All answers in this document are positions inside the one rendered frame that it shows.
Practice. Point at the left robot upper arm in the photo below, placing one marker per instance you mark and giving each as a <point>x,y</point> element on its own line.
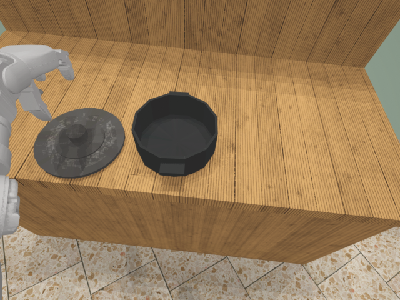
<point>9,210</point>

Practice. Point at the robot left hand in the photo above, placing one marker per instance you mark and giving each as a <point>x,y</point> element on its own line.
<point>40,59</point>

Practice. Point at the pot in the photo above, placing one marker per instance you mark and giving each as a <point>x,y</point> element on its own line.
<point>175,134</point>

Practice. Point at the lid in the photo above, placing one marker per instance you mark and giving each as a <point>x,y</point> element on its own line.
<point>58,156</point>

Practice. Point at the knob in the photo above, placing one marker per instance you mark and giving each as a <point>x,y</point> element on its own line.
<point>77,133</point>

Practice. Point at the table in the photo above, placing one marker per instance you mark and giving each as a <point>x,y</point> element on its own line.
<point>306,161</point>

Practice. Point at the robot left forearm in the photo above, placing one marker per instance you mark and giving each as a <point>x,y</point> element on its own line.
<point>15,76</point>

